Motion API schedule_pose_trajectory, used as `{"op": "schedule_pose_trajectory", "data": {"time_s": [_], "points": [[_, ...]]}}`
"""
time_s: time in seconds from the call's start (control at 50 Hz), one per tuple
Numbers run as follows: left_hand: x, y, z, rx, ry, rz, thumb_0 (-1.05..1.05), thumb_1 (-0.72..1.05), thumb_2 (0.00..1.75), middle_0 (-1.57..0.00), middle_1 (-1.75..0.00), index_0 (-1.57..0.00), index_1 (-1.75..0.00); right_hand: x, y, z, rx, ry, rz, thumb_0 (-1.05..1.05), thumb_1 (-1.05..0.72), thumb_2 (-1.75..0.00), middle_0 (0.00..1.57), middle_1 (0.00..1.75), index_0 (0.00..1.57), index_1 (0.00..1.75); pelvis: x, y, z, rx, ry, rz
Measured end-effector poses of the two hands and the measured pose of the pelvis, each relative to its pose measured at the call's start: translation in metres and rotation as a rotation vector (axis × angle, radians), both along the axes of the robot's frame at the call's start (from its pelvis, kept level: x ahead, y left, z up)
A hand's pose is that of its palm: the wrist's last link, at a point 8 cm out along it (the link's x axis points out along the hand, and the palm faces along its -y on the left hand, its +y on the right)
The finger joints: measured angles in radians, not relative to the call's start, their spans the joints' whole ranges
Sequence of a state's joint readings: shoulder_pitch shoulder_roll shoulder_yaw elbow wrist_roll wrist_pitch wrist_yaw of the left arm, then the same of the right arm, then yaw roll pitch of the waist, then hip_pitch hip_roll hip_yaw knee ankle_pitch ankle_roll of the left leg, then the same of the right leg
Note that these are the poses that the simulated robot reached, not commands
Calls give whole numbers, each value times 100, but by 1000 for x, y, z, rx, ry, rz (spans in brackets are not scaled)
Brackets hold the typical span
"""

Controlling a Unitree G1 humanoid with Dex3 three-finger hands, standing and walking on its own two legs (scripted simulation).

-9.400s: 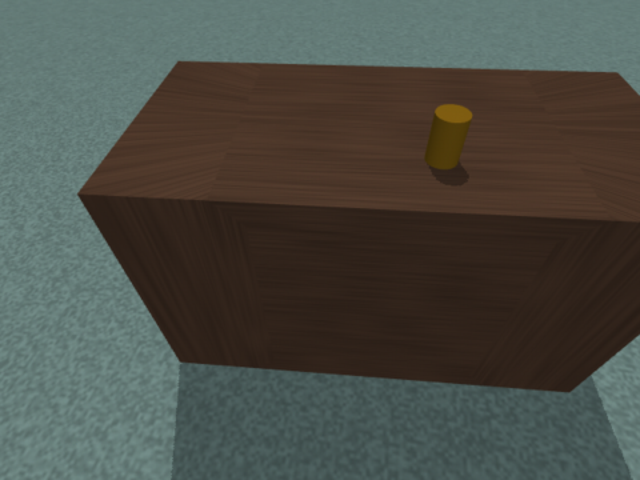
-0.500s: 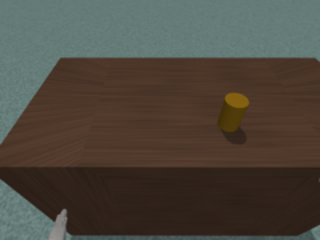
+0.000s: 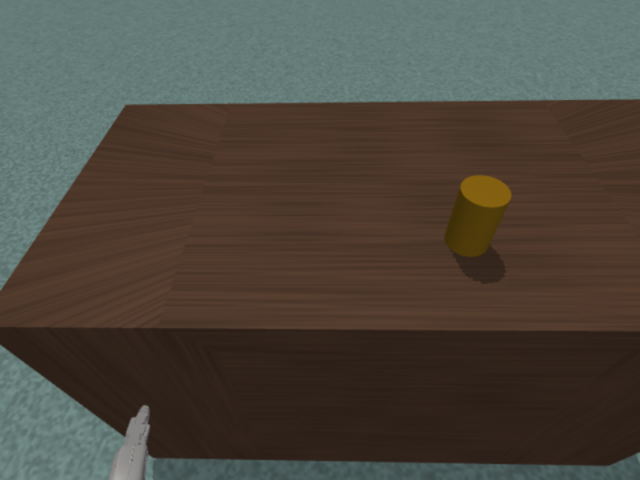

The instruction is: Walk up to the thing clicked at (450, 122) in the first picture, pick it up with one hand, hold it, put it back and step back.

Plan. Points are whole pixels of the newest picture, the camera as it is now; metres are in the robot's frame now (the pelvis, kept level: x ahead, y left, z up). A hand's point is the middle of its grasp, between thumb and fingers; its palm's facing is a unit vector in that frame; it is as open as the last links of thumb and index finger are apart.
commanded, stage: go down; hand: right
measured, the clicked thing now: (475, 217) +0.51 -0.20 +0.04
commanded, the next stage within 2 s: approach in 1.72 s
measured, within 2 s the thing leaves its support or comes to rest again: neither
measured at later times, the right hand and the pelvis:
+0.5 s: hand out of the picture +0.38 -0.37 +0.16, palm faces +0.18 +0.98 +0.00, open 17.6 cm; pelvis +0.01 +0.00 -0.01, yaw +0 degrees
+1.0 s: hand out of the picture +0.40 -0.39 +0.17, palm faces +0.19 +0.98 +0.00, open 17.5 cm; pelvis +0.00 -0.01 -0.01, yaw +1 degrees
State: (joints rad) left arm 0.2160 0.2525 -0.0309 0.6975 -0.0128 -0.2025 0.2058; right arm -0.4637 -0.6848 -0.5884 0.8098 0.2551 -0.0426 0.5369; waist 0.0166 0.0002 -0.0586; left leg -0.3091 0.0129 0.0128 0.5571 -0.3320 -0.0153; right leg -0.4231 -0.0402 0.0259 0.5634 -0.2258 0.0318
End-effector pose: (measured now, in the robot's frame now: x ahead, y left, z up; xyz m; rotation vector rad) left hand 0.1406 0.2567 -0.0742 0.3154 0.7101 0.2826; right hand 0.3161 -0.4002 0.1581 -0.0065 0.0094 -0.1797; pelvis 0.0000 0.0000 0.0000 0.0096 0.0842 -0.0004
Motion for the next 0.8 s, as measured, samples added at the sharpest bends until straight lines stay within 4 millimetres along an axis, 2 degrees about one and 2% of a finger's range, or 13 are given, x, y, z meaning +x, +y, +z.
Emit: {"op": "schedule_pose_trajectory", "data": {"time_s": [0.2, 0.54, 0.8], "points": [[-2, 4, 3, 17, -2, 16, -1, -54, 5, -6, -5, -5, -6, 20, -10, 4, -2, -2, 8, -2, 58, -5, 4, 5, 4, 5, 3, -1, -2, 5, 31, 7], [5, -2, 6, 22, -11, 8, -1, -55, 6, -7, -6, -5, -6, 35, -23, 4, 7, -6, -7, -2, 55, -5, 5, 5, 5, 5, 9, -6, -6, 13, 62, 6], [1, -5, 5, 25, -7, 9, -1, -55, 7, -6, -6, -5, -6, 45, -29, 7, 6, -3, -11, -2, 54, -5, 5, 5, 5, 5, 6, -10, -9, 20, 75, 9]]}}
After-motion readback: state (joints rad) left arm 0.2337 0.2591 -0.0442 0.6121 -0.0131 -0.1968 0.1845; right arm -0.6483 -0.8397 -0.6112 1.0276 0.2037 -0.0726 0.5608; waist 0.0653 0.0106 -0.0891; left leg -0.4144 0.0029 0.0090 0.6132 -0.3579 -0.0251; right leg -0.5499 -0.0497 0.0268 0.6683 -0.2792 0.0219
